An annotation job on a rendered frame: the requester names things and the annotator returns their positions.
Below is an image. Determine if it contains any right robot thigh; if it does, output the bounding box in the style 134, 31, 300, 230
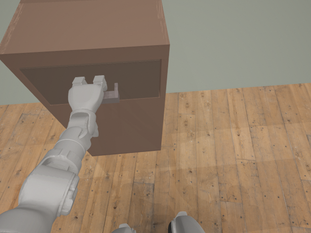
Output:
171, 216, 205, 233

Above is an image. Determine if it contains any robot left hand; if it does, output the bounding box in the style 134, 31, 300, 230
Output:
68, 75, 107, 137

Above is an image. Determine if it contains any drawer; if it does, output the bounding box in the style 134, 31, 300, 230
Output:
19, 59, 160, 105

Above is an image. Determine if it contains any robot left upper arm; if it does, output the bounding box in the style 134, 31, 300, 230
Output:
0, 165, 80, 233

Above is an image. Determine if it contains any left robot forearm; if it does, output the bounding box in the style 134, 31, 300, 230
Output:
18, 109, 96, 204

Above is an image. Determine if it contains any cabinet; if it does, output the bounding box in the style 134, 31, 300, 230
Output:
0, 0, 170, 156

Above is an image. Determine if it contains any left robot shin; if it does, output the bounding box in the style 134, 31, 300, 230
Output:
119, 223, 130, 228

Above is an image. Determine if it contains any handle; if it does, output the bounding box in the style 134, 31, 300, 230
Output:
101, 83, 120, 104

